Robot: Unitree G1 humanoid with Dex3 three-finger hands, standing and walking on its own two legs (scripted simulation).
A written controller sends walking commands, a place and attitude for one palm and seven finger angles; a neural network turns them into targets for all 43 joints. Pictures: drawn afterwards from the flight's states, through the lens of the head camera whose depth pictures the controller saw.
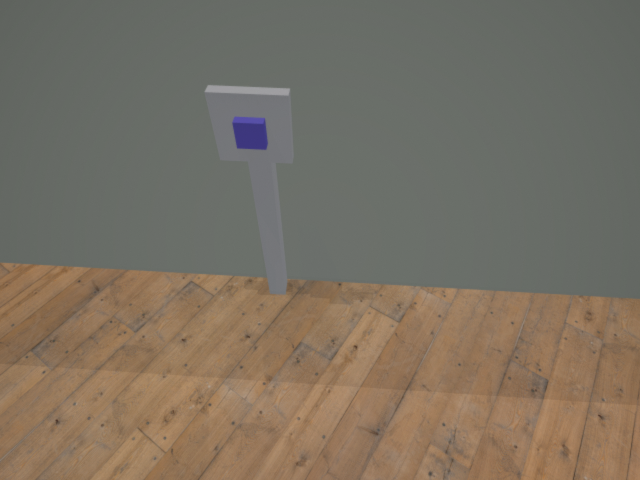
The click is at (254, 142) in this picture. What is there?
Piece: button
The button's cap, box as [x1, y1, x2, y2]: [232, 117, 267, 149]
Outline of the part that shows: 234,117 232,123 237,147 265,149 267,141 264,118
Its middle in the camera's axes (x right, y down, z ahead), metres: -0.16 -0.24 +0.88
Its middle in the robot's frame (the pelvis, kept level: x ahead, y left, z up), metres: +0.81 +0.20 -0.04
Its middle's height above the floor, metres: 0.74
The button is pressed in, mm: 0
